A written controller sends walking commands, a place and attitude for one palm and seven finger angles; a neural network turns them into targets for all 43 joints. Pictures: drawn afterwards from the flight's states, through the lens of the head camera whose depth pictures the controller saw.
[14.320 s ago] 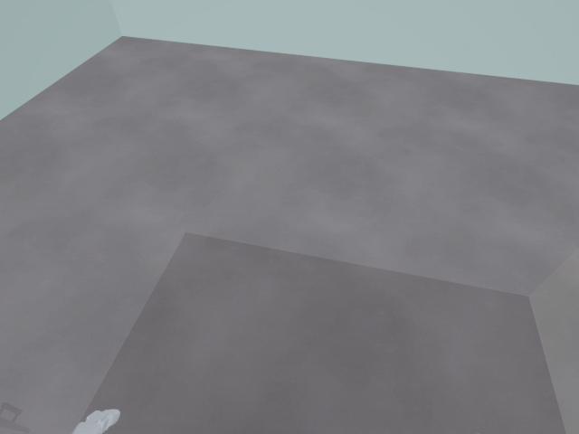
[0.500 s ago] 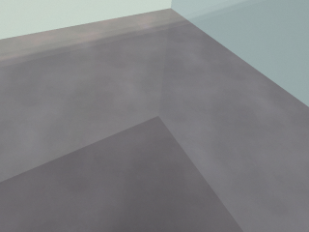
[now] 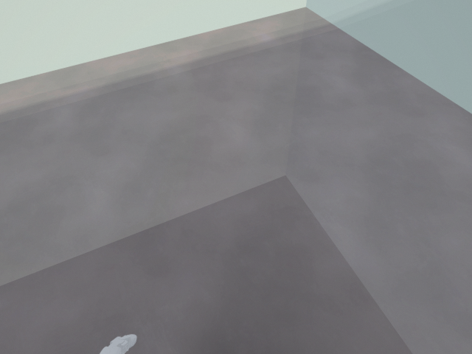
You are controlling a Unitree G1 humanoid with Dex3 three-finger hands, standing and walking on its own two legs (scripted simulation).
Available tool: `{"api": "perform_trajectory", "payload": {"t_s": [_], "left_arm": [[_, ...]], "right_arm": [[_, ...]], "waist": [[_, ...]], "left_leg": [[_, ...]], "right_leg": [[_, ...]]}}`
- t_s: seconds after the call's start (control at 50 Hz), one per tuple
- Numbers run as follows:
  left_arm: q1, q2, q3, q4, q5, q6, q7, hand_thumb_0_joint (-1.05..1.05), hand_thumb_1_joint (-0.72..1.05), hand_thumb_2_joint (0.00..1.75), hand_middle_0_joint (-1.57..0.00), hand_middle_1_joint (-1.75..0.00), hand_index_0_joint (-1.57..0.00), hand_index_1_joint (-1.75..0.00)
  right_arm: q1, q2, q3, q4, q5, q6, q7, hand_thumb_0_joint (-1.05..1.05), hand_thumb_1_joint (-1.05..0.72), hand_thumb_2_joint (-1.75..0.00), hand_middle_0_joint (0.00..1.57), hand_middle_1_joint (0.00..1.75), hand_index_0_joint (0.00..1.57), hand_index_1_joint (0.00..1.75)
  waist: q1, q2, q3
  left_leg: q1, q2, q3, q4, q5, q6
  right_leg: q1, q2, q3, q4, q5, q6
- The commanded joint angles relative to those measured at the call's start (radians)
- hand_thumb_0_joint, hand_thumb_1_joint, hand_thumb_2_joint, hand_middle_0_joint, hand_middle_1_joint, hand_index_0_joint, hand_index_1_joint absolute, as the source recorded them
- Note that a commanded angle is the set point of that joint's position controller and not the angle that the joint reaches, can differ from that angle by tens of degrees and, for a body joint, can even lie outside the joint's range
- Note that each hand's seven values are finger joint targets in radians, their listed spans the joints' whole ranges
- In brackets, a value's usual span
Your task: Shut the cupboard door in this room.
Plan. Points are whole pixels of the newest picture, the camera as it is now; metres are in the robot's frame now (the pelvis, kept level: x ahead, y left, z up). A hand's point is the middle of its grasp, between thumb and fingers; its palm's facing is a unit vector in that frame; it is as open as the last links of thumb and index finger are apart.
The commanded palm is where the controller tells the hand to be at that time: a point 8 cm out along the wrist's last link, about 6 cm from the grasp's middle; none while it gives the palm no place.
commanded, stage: turn or walk to find it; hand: left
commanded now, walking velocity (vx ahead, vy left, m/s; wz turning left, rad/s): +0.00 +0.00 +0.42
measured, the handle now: out of the picture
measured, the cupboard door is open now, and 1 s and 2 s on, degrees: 93 93 93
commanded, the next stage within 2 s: none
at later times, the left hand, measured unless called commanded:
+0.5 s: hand out of the picture -0.07 +0.24 -0.18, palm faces +0.30 -0.92 -0.24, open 7.4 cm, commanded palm none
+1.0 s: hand out of the picture -0.03 +0.23 -0.14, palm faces +0.39 -0.88 -0.27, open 7.4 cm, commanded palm none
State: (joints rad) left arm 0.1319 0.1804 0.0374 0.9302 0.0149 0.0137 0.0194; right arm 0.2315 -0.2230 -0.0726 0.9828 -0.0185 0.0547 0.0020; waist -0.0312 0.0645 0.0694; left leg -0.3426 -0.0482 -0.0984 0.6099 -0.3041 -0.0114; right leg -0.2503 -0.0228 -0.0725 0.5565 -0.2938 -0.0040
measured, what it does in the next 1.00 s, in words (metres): steps on the spot, turning left: left foot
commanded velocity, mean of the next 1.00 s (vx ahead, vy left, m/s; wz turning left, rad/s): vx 0.00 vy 0.00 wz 0.42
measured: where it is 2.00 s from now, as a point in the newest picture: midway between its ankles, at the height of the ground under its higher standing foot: outside the picture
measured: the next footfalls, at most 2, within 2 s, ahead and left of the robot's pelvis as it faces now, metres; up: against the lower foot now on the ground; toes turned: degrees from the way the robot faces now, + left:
left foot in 0.46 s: -0.03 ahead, +0.14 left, +0.00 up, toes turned +18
right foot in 1.02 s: +0.02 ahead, -0.09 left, +0.00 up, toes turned +21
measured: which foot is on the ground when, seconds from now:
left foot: up 0.00-0.44, down 0.46-1.00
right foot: down 0.00-0.46, up 0.48-1.00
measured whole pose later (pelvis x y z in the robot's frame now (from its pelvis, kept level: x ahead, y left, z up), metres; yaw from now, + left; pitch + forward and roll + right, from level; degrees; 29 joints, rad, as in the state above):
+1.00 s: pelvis -0.06 +0.00 +0.00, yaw +24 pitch +0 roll +1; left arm 0.11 0.20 0.05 0.92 0.01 0.03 0.02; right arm 0.25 -0.20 -0.06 0.98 -0.03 0.05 0.00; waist -0.04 0.02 0.06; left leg -0.31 -0.06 -0.09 0.50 -0.18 0.00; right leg -0.28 -0.04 -0.03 0.61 -0.34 0.06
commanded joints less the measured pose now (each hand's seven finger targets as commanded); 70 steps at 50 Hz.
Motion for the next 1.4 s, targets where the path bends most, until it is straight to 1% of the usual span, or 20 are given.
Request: {"api": "perform_trajectory", "payload": {"t_s": [0.0,0.08,0.3,0.36,0.4,0.42,0.44,0.46,0.48,0.5,0.54,0.62,0.8,0.94,0.96,1.0,1.02,1.1,1.22,1.38], "left_arm": [[0.068,0.215,0.059,-0.06,0.0,-0.023,0.025,0.0,0.9,0.9,-0.2,-0.3,-0.2,-0.3],[0.011,0.153,0.036,-0.078,-0.001,-0.028,0.016,0.0,0.9,0.9,-0.2,-0.3,-0.2,-0.3],[0.162,0.221,0.056,-0.017,0.017,-0.021,0.014,0.0,0.9,0.9,-0.2,-0.3,-0.2,-0.3],[0.15,0.24,0.063,-0.006,0.018,-0.015,0.011,0.0,0.9,0.9,-0.2,-0.3,-0.2,-0.3],[0.126,0.242,0.064,-0.005,0.009,-0.009,0.009,0.0,0.9,0.9,-0.2,-0.3,-0.2,-0.3],[0.12,0.224,0.061,-0.01,0.0,-0.002,0.007,0.0,0.9,0.9,-0.2,-0.3,-0.2,-0.3],[0.127,0.167,0.054,-0.033,-0.007,0.006,0.003,0.0,0.9,0.9,-0.2,-0.3,-0.2,-0.3],[0.068,0.125,0.029,-0.067,-0.001,0.014,0.001,0.0,0.9,0.9,-0.2,-0.3,-0.2,-0.3],[0.05,0.143,0.036,-0.069,0.001,0.023,0.002,0.0,0.9,0.9,-0.2,-0.3,-0.2,-0.3],[0.022,0.138,0.039,-0.051,0.006,0.033,0.006,0.0,0.9,0.9,-0.2,-0.3,-0.2,-0.3],[0.036,0.156,0.047,-0.027,0.005,0.032,-0.004,0.0,0.9,0.9,-0.2,-0.3,-0.2,-0.3],[0.077,0.153,0.043,-0.003,0.004,0.023,-0.008,0.0,0.9,0.9,-0.2,-0.3,-0.2,-0.3],[-0.02,0.128,0.035,-0.061,-0.001,0.022,0.0,0.0,0.9,0.9,-0.2,-0.3,-0.2,-0.3],[0.087,0.121,0.035,-0.043,-0.011,0.005,0.005,0.0,0.9,0.9,-0.2,-0.3,-0.2,-0.3],[0.121,0.142,0.041,-0.034,-0.008,-0.002,0.008,0.0,0.9,0.9,-0.2,-0.3,-0.2,-0.3],[0.147,0.279,0.066,-0.049,0.014,-0.013,0.018,0.0,0.9,0.9,-0.2,-0.3,-0.2,-0.3],[0.111,0.264,0.057,-0.07,0.003,-0.007,0.02,0.0,0.9,0.9,-0.2,-0.3,-0.2,-0.3],[-0.044,0.158,0.038,-0.103,-0.002,-0.019,0.016,0.0,0.9,0.9,-0.2,-0.3,-0.2,-0.3],[0.088,0.156,0.04,-0.055,0.001,-0.028,0.017,0.0,0.9,0.9,-0.2,-0.3,-0.2,-0.3],[0.175,0.225,0.062,-0.006,0.019,-0.019,0.013,0.0,0.9,0.9,-0.2,-0.3,-0.2,-0.3]], "right_arm": [[-0.018,-0.111,-0.037,-0.083,-0.006,-0.002,-0.002,0.0,-0.9,-0.9,0.2,0.3,0.2,0.3],[0.043,-0.082,-0.034,-0.031,-0.006,0.008,0.013,0.0,-0.9,-0.9,0.2,0.3,0.2,0.3],[-0.106,-0.064,-0.004,-0.065,0.007,-0.006,0.01,0.0,-0.9,-0.9,0.2,0.3,0.2,0.3],[-0.09,-0.061,0.001,-0.069,0.014,-0.02,0.007,0.0,-0.9,-0.9,0.2,0.3,0.2,0.3],[-0.032,-0.076,0.0,-0.053,0.01,-0.028,0.007,0.0,-0.9,-0.9,0.2,0.3,0.2,0.3],[0.002,-0.11,-0.009,-0.047,0.009,-0.036,0.008,0.0,-0.9,-0.9,0.2,0.3,0.2,0.3],[0.031,-0.206,-0.03,-0.05,0.0,-0.046,0.004,0.0,-0.9,-0.9,0.2,0.3,0.2,0.3],[0.069,-0.27,-0.041,-0.046,0.002,-0.038,-0.002,0.0,-0.9,-0.9,0.2,0.3,0.2,0.3],[0.06,-0.265,-0.039,-0.043,-0.003,-0.032,-0.004,0.0,-0.9,-0.9,0.2,0.3,0.2,0.3],[0.026,-0.228,-0.03,-0.043,-0.005,-0.039,-0.016,0.0,-0.9,-0.9,0.2,0.3,0.2,0.3],[-0.061,-0.188,-0.015,-0.069,-0.004,-0.039,-0.024,0.0,-0.9,-0.9,0.2,0.3,0.2,0.3],[-0.039,-0.175,-0.011,-0.072,0.004,-0.053,-0.023,0.0,-0.9,-0.9,0.2,0.3,0.2,0.3],[0.025,-0.17,-0.027,-0.065,-0.005,-0.044,-0.018,0.0,-0.9,-0.9,0.2,0.3,0.2,0.3],[-0.023,-0.168,-0.037,-0.084,-0.005,-0.03,-0.011,0.0,-0.9,-0.9,0.2,0.3,0.2,0.3],[-0.027,-0.145,-0.036,-0.086,0.001,-0.029,-0.009,0.0,-0.9,-0.9,0.2,0.3,0.2,0.3],[-0.021,-0.055,-0.023,-0.121,0.007,-0.028,-0.005,0.0,-0.9,-0.9,0.2,0.3,0.2,0.3],[-0.04,-0.111,-0.038,-0.114,-0.004,-0.017,-0.003,0.0,-0.9,-0.9,0.2,0.3,0.2,0.3],[0.065,-0.086,-0.041,-0.036,-0.011,0.013,0.014,0.0,-0.9,-0.9,0.2,0.3,0.2,0.3],[0.025,-0.084,-0.031,-0.036,-0.008,0.01,0.013,0.0,-0.9,-0.9,0.2,0.3,0.2,0.3],[-0.088,-0.056,-0.002,-0.067,0.01,-0.012,0.008,0.0,-0.9,-0.9,0.2,0.3,0.2,0.3]], "waist": [[0.039,-0.302,-0.062],[0.002,-0.215,-0.005],[0.085,-0.257,-0.065],[0.075,-0.274,-0.099],[0.036,-0.248,-0.124],[0.008,-0.148,-0.141],[-0.009,0.113,-0.155],[-0.031,0.23,-0.126],[-0.029,0.141,-0.104],[-0.026,0.202,-0.072],[0.01,0.14,-0.023],[0.027,0.058,-0.083],[-0.01,0.079,-0.083],[0.045,0.076,-0.116],[0.065,0.021,-0.12],[0.085,-0.385,-0.095],[0.077,-0.274,-0.071],[-0.017,-0.201,0.016],[0.036,-0.216,-0.036],[0.093,-0.271,-0.091]], "left_leg": [[-0.215,0.037,-0.034,0.506,-0.214,-0.017],[-0.222,0.059,0.036,0.617,-0.046,-0.047],[-0.116,0.086,0.137,0.247,-0.167,-0.063],[-0.02,0.07,0.173,0.072,-0.144,-0.047],[0.118,0.061,0.191,-0.108,0.025,-0.034],[0.241,0.093,0.152,-0.217,0.15,-0.02],[0.36,0.307,-0.136,-0.284,0.334,0.063],[0.322,0.442,-0.255,-0.307,0.549,0.151],[0.246,0.463,-0.215,-0.302,0.468,0.199],[0.191,0.394,-0.198,-0.331,0.418,0.169],[0.185,0.321,-0.13,-0.319,0.409,0.145],[0.263,0.274,-0.075,-0.298,0.509,0.138],[0.25,0.288,-0.212,-0.292,0.419,0.189],[0.044,0.214,-0.248,-0.221,0.299,0.143],[-0.049,0.174,-0.228,-0.174,0.212,0.106],[-0.306,-0.043,0.028,0.23,-0.248,-0.017],[-0.247,0.006,-0.008,0.402,-0.253,-0.011],[-0.205,0.049,0.026,0.634,-0.044,-0.034],[-0.244,0.079,0.049,0.574,-0.019,-0.071],[-0.092,0.083,0.147,0.178,-0.186,-0.055]], "right_leg": [[0.064,-0.399,0.299,-0.303,0.203,-0.145],[0.059,-0.273,0.089,-0.272,0.229,-0.081],[0.191,-0.338,0.044,-0.185,0.457,-0.142],[0.192,-0.345,0.025,-0.121,0.501,-0.132],[0.121,-0.316,-0.033,-0.045,0.424,-0.071],[0.029,-0.286,-0.072,0.05,0.32,-0.024],[-0.187,-0.163,-0.124,0.242,-0.011,0.048],[-0.285,-0.101,-0.066,0.4,-0.343,0.075],[-0.261,-0.112,-0.002,0.486,-0.329,0.061],[-0.278,-0.118,0.043,0.509,-0.275,0.064],[-0.305,-0.107,0.056,0.566,-0.153,0.069],[-0.3,-0.088,0.052,0.581,-0.071,0.092],[-0.259,-0.06,0.066,0.383,-0.146,0.096],[0.067,-0.003,0.028,-0.024,0.006,0.063],[0.186,-0.031,0.046,-0.154,0.083,0.056],[0.252,-0.436,0.446,-0.328,0.018,-0.096],[0.081,-0.463,0.406,-0.339,0.012,-0.148],[-0.056,-0.279,0.147,-0.328,0.003,-0.075],[0.116,-0.289,0.097,-0.292,0.109,-0.094],[0.202,-0.351,0.054,-0.184,0.415,-0.149]]}}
